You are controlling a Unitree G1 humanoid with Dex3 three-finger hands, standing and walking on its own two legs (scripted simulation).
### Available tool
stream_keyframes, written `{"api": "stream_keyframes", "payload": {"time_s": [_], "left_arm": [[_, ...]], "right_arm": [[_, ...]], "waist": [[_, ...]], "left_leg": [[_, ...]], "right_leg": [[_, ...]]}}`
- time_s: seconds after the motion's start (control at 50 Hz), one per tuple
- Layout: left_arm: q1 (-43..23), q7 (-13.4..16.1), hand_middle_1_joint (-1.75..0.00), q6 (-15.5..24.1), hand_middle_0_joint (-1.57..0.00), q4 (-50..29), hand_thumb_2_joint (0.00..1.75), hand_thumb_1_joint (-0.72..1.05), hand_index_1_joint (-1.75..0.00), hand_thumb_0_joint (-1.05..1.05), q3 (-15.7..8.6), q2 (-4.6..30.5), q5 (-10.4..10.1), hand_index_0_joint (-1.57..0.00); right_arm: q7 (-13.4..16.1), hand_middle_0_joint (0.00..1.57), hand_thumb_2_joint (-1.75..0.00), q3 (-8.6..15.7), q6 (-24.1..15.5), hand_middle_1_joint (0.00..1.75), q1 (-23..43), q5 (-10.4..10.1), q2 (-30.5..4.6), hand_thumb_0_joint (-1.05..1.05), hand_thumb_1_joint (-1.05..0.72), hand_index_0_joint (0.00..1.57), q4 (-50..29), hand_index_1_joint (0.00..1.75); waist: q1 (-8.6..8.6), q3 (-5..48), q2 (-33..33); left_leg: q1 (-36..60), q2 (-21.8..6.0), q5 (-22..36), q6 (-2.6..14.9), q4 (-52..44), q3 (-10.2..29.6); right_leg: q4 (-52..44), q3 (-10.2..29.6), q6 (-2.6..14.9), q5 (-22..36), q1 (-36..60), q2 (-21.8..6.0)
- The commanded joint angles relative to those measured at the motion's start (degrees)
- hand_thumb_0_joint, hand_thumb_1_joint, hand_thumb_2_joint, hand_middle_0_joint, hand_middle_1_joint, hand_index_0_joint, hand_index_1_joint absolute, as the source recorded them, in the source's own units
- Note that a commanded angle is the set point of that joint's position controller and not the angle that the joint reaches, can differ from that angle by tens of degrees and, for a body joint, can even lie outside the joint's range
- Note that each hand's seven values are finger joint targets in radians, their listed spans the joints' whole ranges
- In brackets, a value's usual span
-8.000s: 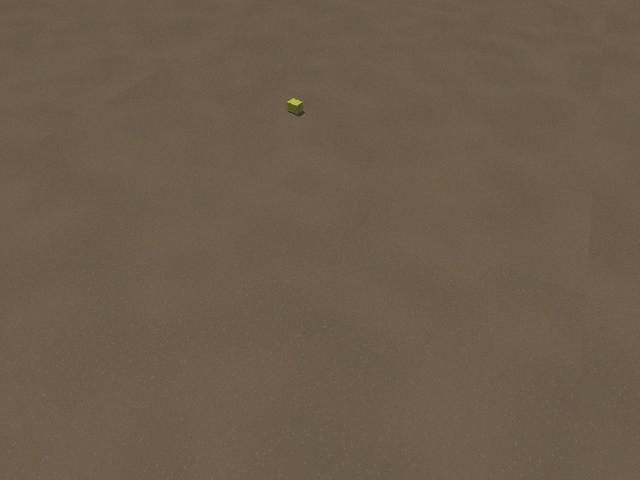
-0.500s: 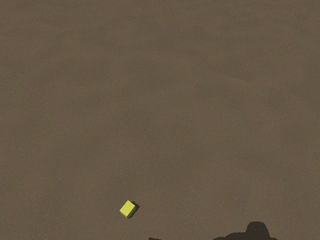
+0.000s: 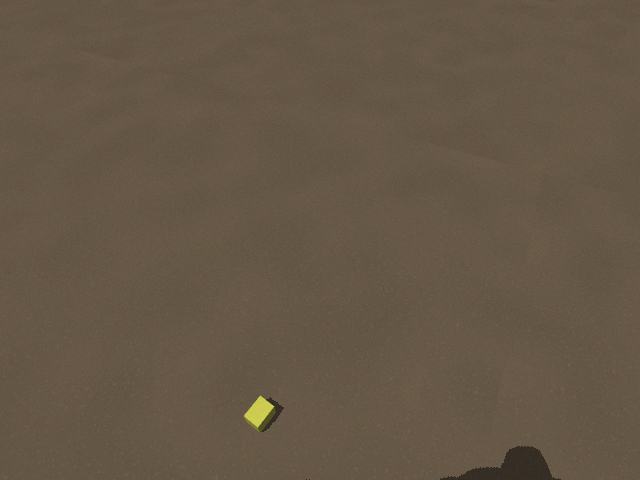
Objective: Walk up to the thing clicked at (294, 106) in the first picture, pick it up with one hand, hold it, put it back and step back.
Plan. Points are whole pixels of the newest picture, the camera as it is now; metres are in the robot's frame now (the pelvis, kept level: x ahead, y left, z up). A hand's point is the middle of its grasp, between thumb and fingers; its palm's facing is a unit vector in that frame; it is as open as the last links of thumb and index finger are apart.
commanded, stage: stand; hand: left
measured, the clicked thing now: (260, 414) +0.45 +0.20 -0.76
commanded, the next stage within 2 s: none
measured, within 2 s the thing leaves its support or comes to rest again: neither
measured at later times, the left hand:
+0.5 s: hand out of the picture +0.07 +0.25 -0.16, palm faces -0.03 -0.94 -0.34, open 7.3 cm
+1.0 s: hand out of the picture +0.07 +0.26 -0.16, palm faces -0.02 -0.94 -0.35, open 7.3 cm
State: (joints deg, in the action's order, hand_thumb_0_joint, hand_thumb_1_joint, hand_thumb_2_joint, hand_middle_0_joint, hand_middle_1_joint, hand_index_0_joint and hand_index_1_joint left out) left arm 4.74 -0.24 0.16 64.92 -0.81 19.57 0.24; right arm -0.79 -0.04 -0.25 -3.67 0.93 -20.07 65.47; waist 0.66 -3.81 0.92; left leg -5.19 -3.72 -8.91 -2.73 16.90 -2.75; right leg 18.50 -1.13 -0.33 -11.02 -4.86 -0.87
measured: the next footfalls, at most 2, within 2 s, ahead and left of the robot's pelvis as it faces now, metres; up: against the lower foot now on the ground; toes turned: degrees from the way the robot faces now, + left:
none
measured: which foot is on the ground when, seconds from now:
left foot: down 0.00-1.00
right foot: down 0.00-1.00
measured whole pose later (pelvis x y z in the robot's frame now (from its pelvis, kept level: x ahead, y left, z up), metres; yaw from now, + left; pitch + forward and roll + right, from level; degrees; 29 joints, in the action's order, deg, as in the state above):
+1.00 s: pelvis +0.00 +0.01 +0.00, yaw +0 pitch -2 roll +0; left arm 6.2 -0.3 0.3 64.4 -0.1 20.2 0.3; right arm -0.8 -0.2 -0.4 -5.1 0.9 -20.1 65.0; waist 0.4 -3.4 0.2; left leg -6.1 -3.2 -9.3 -2.2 17.8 -2.7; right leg 18.7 -1.1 -0.8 -11.0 -5.4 -1.4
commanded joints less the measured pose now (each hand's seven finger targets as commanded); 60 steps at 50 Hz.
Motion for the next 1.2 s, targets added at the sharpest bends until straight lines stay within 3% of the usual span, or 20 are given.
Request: {"api": "stream_keyframes", "payload": {"time_s": [0.0,0.56,0.66,1.12,1.18], "left_arm": [[-2.5,0.5,-0.30,1.4,-0.20,-3.3,0.90,0.90,-0.30,0.00,-2.2,12.8,0.2,-0.20],[-0.8,0.5,-0.30,1.5,-0.20,-3.6,0.90,0.90,-0.30,0.00,-1.5,13.2,0.1,-0.20],[-0.7,0.5,-0.30,1.7,-0.20,-3.9,0.90,0.90,-0.30,0.00,-1.5,13.3,0.3,-0.20],[-0.2,0.6,-0.30,1.5,-0.20,-3.7,0.90,0.90,-0.30,0.00,-1.5,13.1,0.3,-0.20],[-0.4,0.7,-0.30,1.6,-0.20,-3.9,0.90,0.90,-0.30,0.00,-1.5,13.2,0.3,-0.20]], "right_arm": [[0.8,0.20,-0.90,2.5,-1.3,0.30,2.2,-0.1,-11.8,0.00,-0.90,0.20,-3.0,0.30],[0.8,0.20,-0.90,2.2,-1.3,0.30,-0.3,-0.2,-12.0,0.00,-0.90,0.20,-3.0,0.30],[0.8,0.20,-0.90,2.4,-1.4,0.30,-0.2,-0.3,-12.3,0.00,-0.90,0.20,-3.2,0.30],[0.9,0.20,-0.90,2.3,-1.3,0.30,0.3,-0.3,-12.2,0.00,-0.90,0.20,-3.3,0.30],[0.9,0.20,-0.90,2.4,-1.2,0.30,0.4,-0.2,-12.2,0.00,-0.90,0.20,-3.5,0.30]], "waist": [[-0.29,3.6,-1.0],[-0.40,4.8,-0.3],[-0.37,6.3,-1.0],[-0.50,5.3,-1.2],[-0.39,5.8,-1.3]], "left_leg": [[0.7,-4.7,2.4,2.40,-2.6,4.5],[0.5,-5.1,5.0,2.57,-1.6,4.9],[2.0,-5.3,8.4,2.78,-1.0,4.7],[1.2,-5.0,5.7,2.95,-1.3,4.8],[1.7,-5.1,7.6,2.91,-1.1,4.8]], "right_leg": [[-4.3,4.9,0.96,5.1,-2.3,-6.7],[-3.4,5.1,1.38,6.4,-1.8,-6.9],[-2.6,4.8,1.22,10.7,-1.2,-7.1],[-3.5,4.6,1.03,7.6,-1.4,-7.1],[-3.0,4.5,1.13,9.1,-1.6,-7.1]]}}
